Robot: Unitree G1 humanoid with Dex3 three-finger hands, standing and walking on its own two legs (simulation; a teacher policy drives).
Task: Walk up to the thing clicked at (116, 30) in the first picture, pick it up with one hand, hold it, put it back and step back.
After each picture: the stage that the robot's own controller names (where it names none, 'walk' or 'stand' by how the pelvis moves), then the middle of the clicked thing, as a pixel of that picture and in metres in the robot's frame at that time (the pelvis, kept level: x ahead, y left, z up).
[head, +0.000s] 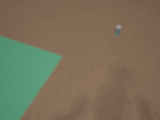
stand; (117, 30) +1.65 -0.44 -0.72
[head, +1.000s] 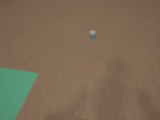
walk; (92, 35) +1.57 -0.01 -0.70
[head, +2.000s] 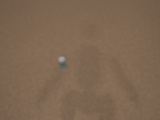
walk; (62, 62) +1.03 +0.27 -0.71
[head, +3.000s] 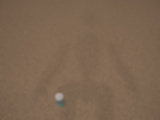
walk; (59, 99) +0.63 +0.21 -0.70
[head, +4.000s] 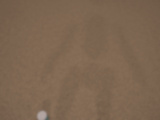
stand; (43, 117) +0.41 +0.25 -0.68
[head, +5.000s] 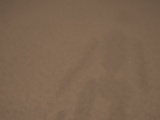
stand; out of the picture +0.43 +0.20 -0.72
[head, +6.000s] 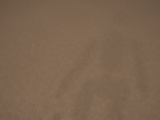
stand; out of the picture +0.42 +0.23 -0.73
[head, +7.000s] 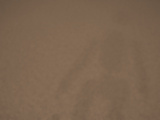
stand; out of the picture +0.42 +0.24 -0.73
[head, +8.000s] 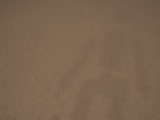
stand; out of the picture +0.40 +0.24 -0.73
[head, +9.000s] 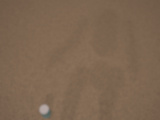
go down; (45, 111) +0.43 +0.24 -0.68
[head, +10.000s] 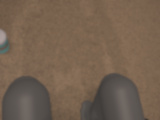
go down; out of the picture +0.49 +0.28 -0.28
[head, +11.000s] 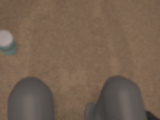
close in; (6, 43) +0.49 +0.28 -0.29
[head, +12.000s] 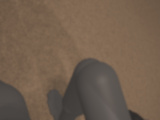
close in; out of the picture +0.46 +0.33 -0.23
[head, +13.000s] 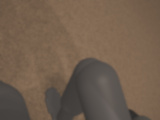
close; out of the picture +0.45 +0.32 -0.23
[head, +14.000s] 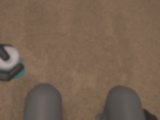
lift; (11, 64) +0.37 +0.26 -0.08
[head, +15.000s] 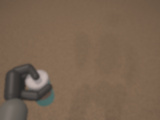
hold; (41, 88) +0.32 +0.15 +0.04
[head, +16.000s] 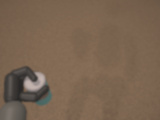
hold; (39, 89) +0.33 +0.16 +0.00
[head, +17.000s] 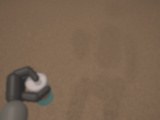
hold; (40, 90) +0.33 +0.16 +0.00
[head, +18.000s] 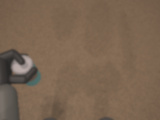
crouch; (27, 71) +0.40 +0.19 -0.07
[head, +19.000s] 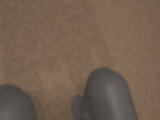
lower; out of the picture +0.50 +0.30 -0.14
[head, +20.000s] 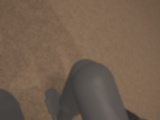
lower; out of the picture +0.44 +0.32 -0.24
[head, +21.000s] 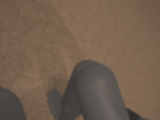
lower; out of the picture +0.44 +0.32 -0.23
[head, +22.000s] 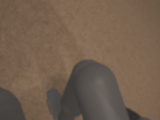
lower; out of the picture +0.44 +0.32 -0.23
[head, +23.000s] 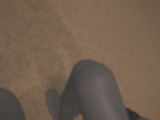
lower; out of the picture +0.44 +0.32 -0.23
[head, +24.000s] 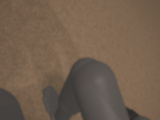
open; out of the picture +0.44 +0.31 -0.23
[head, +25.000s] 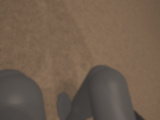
stand; out of the picture +0.44 +0.29 -0.25
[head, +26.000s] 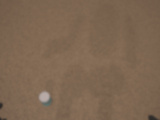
stand; (45, 99) +0.43 +0.21 -0.57
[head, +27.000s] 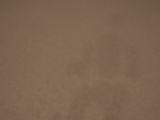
stand; out of the picture +0.41 +0.20 -0.67
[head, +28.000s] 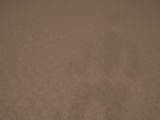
stand; out of the picture +0.40 +0.20 -0.67
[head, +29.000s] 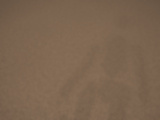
stand; out of the picture +0.42 +0.18 -0.72
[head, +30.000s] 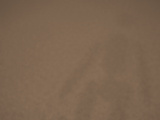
stand; out of the picture +0.41 +0.20 -0.73
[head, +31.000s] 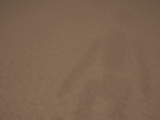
stand; out of the picture +0.39 +0.21 -0.73
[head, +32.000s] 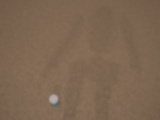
walk; (54, 101) +0.48 +0.18 -0.70
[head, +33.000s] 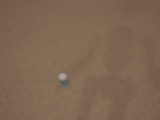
walk; (63, 79) +0.73 +0.24 -0.70
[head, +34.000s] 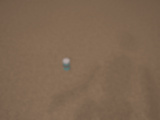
stand; (66, 64) +1.04 +0.17 -0.70
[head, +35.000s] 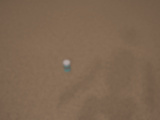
stand; (66, 66) +1.01 +0.17 -0.72
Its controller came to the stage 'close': yes
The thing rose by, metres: 0.71
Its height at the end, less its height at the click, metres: +0.00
